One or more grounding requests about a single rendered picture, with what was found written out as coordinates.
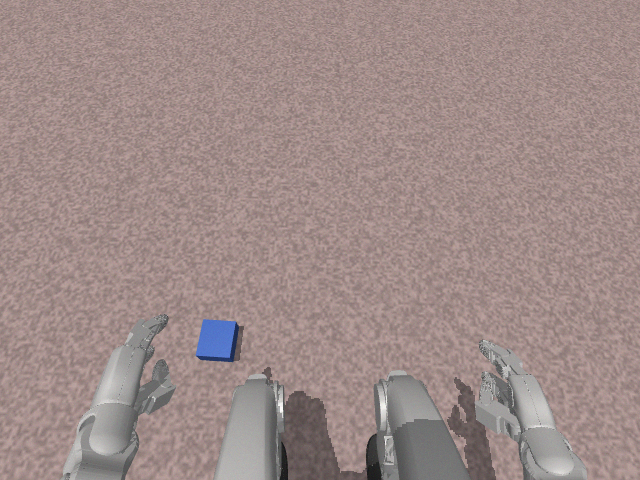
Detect left robot arm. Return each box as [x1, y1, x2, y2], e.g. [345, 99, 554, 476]
[60, 403, 139, 480]

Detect small box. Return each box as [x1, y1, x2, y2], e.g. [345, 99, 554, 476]
[196, 319, 239, 362]

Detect right robot foot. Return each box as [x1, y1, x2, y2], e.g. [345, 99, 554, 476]
[366, 433, 382, 480]

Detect left robot hand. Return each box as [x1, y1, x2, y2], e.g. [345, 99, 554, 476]
[89, 314, 177, 416]

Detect right robot arm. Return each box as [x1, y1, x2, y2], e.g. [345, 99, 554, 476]
[519, 427, 587, 480]

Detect right robot hand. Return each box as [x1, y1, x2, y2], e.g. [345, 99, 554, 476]
[475, 340, 557, 445]

